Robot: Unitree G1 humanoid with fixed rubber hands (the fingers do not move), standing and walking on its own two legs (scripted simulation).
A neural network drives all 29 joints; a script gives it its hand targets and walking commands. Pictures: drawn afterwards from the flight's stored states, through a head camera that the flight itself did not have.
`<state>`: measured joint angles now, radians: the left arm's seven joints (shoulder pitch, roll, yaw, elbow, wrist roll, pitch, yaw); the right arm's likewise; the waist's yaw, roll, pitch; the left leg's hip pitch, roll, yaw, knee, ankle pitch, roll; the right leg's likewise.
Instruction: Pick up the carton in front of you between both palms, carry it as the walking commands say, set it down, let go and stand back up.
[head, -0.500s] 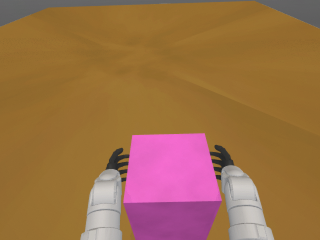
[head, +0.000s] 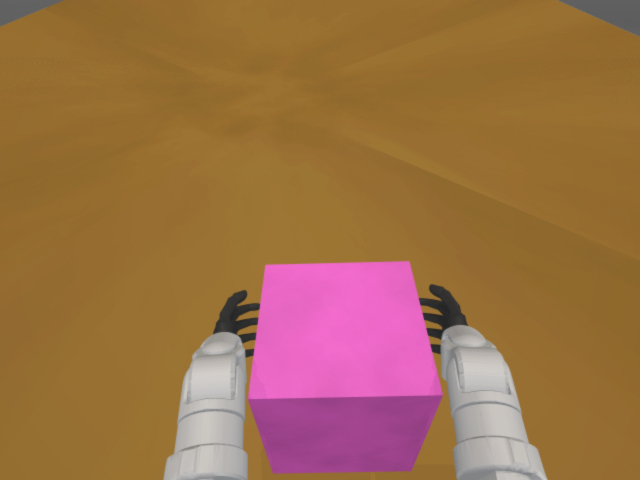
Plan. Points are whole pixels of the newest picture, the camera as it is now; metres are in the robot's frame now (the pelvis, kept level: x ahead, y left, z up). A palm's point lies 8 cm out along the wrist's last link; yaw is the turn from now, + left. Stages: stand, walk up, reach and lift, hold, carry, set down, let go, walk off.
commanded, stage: set down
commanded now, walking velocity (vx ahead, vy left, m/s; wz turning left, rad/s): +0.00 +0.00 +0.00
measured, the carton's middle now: (339, 369) +0.31 +0.00 -0.05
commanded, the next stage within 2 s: none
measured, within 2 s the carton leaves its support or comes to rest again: neither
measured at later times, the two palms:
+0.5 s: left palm (264, 382) +0.35 +0.13 -0.16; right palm (436, 384) +0.33 -0.17 -0.15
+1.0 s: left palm (281, 393) +0.40 +0.11 -0.30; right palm (426, 401) +0.37 -0.19 -0.30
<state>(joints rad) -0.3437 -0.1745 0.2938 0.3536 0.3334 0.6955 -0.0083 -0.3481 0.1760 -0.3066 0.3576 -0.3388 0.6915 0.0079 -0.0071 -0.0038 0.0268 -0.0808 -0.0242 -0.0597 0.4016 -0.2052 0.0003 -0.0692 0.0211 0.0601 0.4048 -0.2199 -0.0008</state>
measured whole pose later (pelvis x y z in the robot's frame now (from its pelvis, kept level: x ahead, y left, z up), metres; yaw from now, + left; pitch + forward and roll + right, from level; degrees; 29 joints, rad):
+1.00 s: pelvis -0.07 +0.00 -0.21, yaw +0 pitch +45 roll +0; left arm -0.91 -0.05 0.42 0.67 0.24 0.26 0.06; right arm -0.86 0.06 -0.51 0.60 -0.22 0.27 -0.04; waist -0.06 0.03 -0.19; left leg -1.82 -0.11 -0.08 1.50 -0.46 -0.04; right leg -1.81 0.08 0.07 1.51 -0.48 0.04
